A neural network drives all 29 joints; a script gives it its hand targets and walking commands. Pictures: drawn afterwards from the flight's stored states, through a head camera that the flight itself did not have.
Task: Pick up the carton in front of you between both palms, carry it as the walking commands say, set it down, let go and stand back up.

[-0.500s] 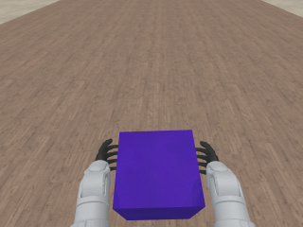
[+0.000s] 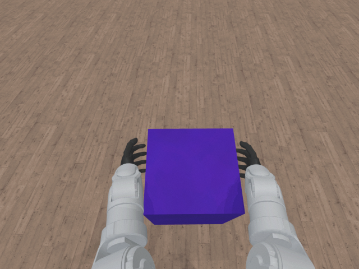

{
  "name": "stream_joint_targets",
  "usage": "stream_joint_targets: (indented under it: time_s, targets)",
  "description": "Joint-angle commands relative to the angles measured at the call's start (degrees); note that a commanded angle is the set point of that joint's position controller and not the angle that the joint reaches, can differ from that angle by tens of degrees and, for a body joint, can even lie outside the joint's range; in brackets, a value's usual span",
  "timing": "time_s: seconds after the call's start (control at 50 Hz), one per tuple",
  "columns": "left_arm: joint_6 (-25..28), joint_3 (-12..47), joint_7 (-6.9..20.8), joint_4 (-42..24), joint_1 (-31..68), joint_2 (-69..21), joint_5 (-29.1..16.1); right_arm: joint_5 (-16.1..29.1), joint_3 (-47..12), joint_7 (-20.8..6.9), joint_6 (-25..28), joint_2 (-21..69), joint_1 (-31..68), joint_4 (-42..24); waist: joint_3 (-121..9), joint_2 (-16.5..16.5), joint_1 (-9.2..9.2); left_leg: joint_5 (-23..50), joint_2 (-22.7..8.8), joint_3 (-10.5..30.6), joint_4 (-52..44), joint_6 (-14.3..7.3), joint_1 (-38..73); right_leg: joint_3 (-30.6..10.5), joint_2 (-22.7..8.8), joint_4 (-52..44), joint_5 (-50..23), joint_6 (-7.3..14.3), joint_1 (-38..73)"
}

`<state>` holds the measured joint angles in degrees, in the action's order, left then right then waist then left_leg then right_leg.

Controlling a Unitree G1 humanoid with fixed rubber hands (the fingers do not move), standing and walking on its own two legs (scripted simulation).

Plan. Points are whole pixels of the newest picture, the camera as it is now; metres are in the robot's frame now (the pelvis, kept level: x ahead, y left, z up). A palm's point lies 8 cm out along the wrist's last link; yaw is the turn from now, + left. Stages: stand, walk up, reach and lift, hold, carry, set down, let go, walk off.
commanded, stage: set down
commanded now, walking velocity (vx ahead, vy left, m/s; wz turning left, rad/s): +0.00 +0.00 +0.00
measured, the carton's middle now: (189, 181) +0.37 -0.01 -0.08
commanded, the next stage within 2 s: none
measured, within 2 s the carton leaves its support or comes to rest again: neither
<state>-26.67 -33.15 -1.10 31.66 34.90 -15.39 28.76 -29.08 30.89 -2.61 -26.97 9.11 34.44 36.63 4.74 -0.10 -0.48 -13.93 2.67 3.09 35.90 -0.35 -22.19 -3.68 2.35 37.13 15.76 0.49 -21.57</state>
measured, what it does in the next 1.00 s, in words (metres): lowers itself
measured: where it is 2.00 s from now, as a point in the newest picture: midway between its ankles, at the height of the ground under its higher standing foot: outside the picture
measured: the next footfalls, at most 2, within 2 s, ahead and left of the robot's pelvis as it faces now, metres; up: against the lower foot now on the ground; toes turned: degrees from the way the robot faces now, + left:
none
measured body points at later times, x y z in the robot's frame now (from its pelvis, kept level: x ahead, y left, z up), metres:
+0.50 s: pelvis -0.02 -0.01 -0.12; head +0.20 -0.03 +0.28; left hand +0.40 +0.12 -0.18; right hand +0.42 -0.17 -0.20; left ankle +0.05 +0.12 -0.72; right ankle +0.04 -0.12 -0.72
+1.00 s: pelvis -0.05 -0.01 -0.25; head +0.24 -0.04 +0.10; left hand +0.42 +0.11 -0.34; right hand +0.45 -0.18 -0.36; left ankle +0.05 +0.12 -0.72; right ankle +0.04 -0.12 -0.72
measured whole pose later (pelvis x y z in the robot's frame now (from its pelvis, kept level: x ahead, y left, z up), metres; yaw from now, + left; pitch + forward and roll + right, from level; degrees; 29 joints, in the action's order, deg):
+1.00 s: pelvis -0.05 -0.01 -0.25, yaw +2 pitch +45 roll +3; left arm -10.6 -30.2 -14.3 32.0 53.4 -11.9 10.9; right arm -10.5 16.4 2.3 -14.1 -8.5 60.9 48.5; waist -6.9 -2.5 -0.2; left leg -27.9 7.3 3.8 96.6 4.1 -113.9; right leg -3.3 6.4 99.5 30.2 -0.3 -114.0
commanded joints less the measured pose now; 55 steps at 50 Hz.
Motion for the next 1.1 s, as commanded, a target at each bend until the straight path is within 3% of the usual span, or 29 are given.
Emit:
stream_joint_targets:
  time_s: [0.0,0.14,0.22,0.26,0.38,0.46,0.68,1.08]
  targets:
    - [5.94,17.35,8.91,6.93,17.51,-35.72,-7.37,7.97,-17.00,-10.05,8.28,33.12,23.55,3.13,-17.18,0.24,0.23,7.96,2.67,0.90,-1.20,0.80,0.71,0.29,3.17,-2.43,-5.98,1.43,-7.88]
    - [18.90,33.68,8.25,4.81,21.26,-45.28,-14.37,16.31,-34.23,-10.47,20.53,40.34,28.92,-0.50,-44.27,1.16,1.03,19.25,4.48,0.85,12.71,1.89,-9.63,0.24,4.21,10.71,-19.28,-0.01,-15.32]
    - [20.44,42.60,7.62,0.18,22.83,-47.57,-18.62,20.59,-42.79,-10.09,21.95,42.47,30.71,-5.23,-62.80,2.02,1.21,23.07,5.14,0.18,19.91,2.25,-17.63,-0.44,4.59,18.41,-27.73,-0.74,-16.26]
    - [19.68,44.30,7.41,-0.83,22.83,-47.61,-19.28,21.42,-44.59,-10.09,21.05,42.83,30.49,-5.85,-66.08,2.37,1.02,21.40,5.54,-0.51,22.09,2.58,-22.73,-0.53,4.70,20.59,-27.71,-1.18,-17.91]
    - [15.22,41.77,8.32,2.14,24.73,-47.67,-18.11,20.88,-42.32,-11.47,16.60,42.52,32.18,-1.43,-59.50,2.52,0.80,8.10,6.20,-2.09,26.77,2.96,-36.29,0.42,4.91,24.02,-12.44,-1.29,-32.02]
    - [13.73,38.88,8.39,4.08,28.48,-46.79,-17.70,20.25,-39.18,-11.96,15.04,41.94,35.29,2.13,-57.18,2.52,0.98,3.25,6.56,-2.96,30.41,2.88,-43.97,0.82,5.12,27.38,-7.46,-0.88,-38.11]
    - [14.46,36.11,5.01,6.08,39.12,-45.16,-19.87,21.93,-37.14,-10.50,15.64,37.82,45.36,5.81,-63.82,2.33,1.53,-0.24,7.99,-4.51,42.90,3.65,-56.33,1.87,6.15,39.15,-4.26,-0.89,-48.32]
    - [14.89,32.18,0.14,7.07,56.20,-40.16,-22.89,25.49,-36.72,-9.93,16.09,28.35,61.95,10.30,-67.29,3.17,2.34,-3.28,8.77,-7.15,60.81,4.48,-67.44,4.14,5.97,56.14,-0.27,-1.31,-63.45]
